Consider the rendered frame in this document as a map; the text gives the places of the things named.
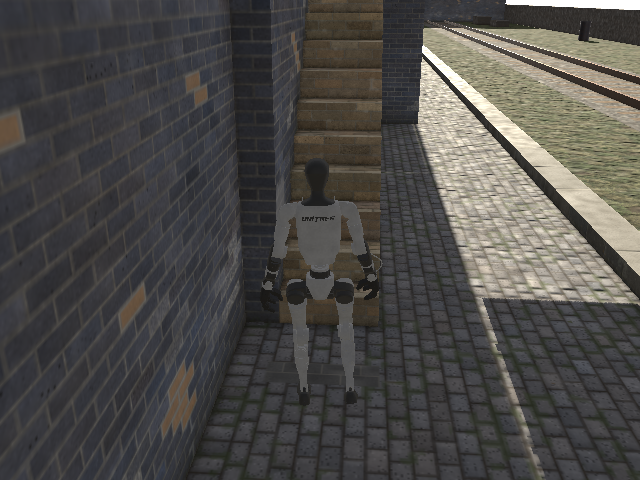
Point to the left robot hand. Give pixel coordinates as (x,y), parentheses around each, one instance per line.
(265,298)

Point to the right robot hand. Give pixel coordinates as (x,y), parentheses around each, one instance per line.
(374,285)

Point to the robot right foot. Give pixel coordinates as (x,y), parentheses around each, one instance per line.
(350,396)

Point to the right robot forearm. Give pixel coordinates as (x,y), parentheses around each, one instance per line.
(367,264)

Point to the robot left foot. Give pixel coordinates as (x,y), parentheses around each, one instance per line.
(304,397)

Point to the left robot upper arm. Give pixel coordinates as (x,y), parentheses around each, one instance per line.
(286,212)

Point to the right robot upper arm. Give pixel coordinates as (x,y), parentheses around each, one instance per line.
(349,210)

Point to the left robot forearm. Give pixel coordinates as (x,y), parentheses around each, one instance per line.
(271,271)

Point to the robot foot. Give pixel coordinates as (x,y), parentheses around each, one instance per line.
(350,396)
(304,397)

